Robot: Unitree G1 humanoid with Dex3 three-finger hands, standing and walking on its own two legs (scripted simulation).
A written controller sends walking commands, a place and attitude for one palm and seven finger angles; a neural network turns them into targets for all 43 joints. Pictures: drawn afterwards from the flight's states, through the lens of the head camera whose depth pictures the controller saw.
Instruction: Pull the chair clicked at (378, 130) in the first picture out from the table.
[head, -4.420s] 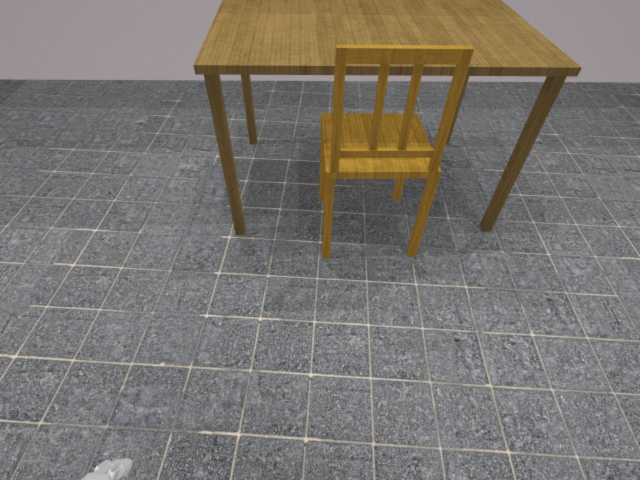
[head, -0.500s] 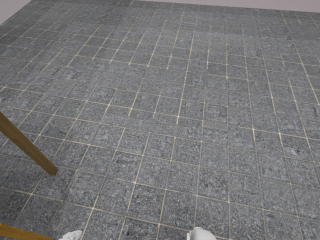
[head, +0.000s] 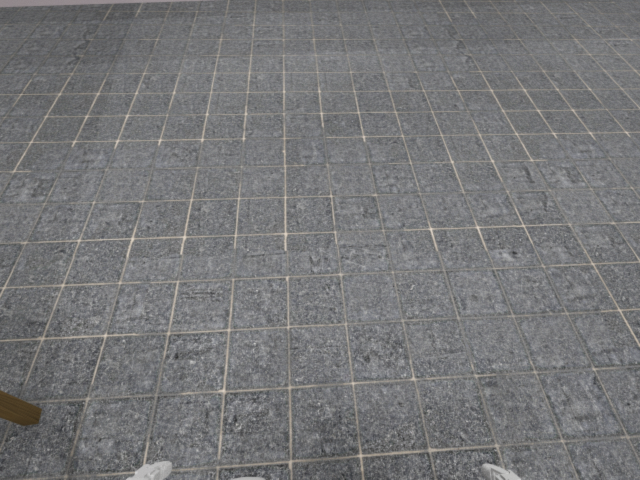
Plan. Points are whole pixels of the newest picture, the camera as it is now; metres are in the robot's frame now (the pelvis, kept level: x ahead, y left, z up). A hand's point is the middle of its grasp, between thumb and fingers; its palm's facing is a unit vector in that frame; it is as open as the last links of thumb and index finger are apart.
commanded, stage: walk to a spot facing it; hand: left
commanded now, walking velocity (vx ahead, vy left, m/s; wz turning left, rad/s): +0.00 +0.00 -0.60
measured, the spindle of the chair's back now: out of the picture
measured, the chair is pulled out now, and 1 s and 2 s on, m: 0.00 0.00 0.00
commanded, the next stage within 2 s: turn to face it in 1.36 s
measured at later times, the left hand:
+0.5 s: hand (226, 460) +0.16 +0.15 -0.16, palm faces -0.31 -0.91 -0.27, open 7.4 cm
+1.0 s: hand (236, 451) +0.17 +0.14 -0.17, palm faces -0.46 -0.86 -0.19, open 7.4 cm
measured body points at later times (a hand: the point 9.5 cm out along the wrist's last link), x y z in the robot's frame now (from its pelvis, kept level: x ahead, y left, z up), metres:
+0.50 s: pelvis -0.01 -0.02 -0.01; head +0.03 -0.05 +0.43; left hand +0.18 +0.19 -0.14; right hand -0.07 -0.27 -0.17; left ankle -0.01 +0.12 -0.72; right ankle -0.04 -0.12 -0.74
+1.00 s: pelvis +0.06 -0.03 +0.00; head +0.09 -0.02 +0.45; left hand +0.20 +0.18 -0.16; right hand +0.03 -0.31 -0.12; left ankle +0.13 +0.06 -0.73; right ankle -0.04 -0.11 -0.73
